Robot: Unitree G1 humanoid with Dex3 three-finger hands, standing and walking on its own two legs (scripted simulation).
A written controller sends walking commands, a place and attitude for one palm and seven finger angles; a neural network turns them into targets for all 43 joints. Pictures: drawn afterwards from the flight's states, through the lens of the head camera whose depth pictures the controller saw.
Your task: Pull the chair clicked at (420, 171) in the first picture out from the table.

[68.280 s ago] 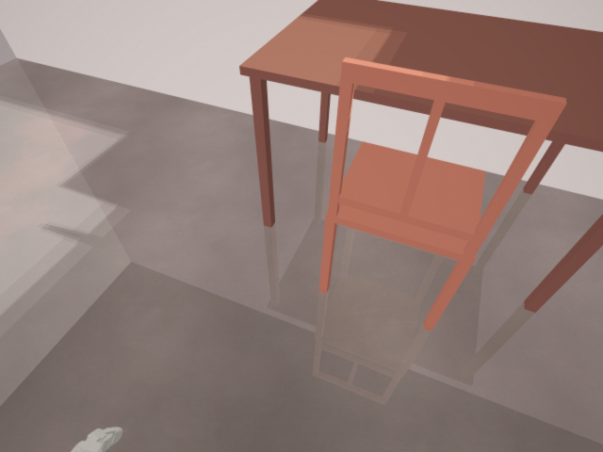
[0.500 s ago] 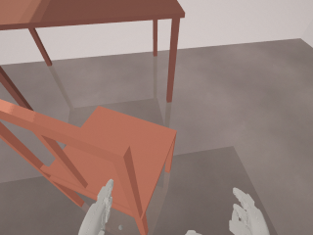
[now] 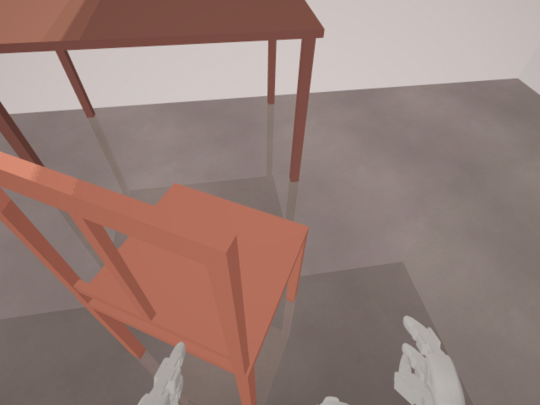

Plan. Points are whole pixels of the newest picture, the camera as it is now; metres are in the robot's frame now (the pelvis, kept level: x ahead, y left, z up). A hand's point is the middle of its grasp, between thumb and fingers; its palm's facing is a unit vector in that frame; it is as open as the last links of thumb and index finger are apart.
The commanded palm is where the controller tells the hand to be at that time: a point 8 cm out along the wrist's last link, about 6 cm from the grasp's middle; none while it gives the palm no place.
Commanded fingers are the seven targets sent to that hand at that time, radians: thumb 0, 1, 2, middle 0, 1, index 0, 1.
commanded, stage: draw the hand back to the body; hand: left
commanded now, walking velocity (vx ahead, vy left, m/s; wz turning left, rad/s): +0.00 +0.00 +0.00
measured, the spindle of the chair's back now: (121, 274) +0.33 +0.25 -0.01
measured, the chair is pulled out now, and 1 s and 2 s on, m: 0.64 0.64 0.64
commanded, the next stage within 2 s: step back with the hand held close in 1.56 s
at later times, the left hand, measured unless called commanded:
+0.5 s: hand (135, 387) +0.14 +0.15 +0.10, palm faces +0.07 -0.99 -0.10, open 17.4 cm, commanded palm +0.10 +0.21 +0.12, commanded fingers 0.00 -0.30 0.32 -0.04 -0.05 -0.04 -0.05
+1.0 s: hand (32, 303) +0.19 +0.22 +0.20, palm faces +0.40 -0.82 -0.41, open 12.0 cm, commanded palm +0.14 +0.27 +0.21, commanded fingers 0.00 0.61 0.76 -0.16 -0.24 -0.16 -0.24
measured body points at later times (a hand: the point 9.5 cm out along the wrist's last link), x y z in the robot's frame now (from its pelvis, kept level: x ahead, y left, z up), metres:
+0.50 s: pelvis -0.01 -0.01 +0.00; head +0.02 -0.02 +0.45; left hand +0.13 +0.20 +0.11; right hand +0.18 -0.23 -0.07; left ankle -0.05 +0.11 -0.67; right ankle +0.04 -0.13 -0.67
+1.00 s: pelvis +0.01 -0.01 +0.06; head -0.02 -0.04 +0.50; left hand +0.16 +0.26 +0.22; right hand +0.20 -0.23 -0.02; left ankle -0.05 +0.11 -0.67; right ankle +0.04 -0.13 -0.67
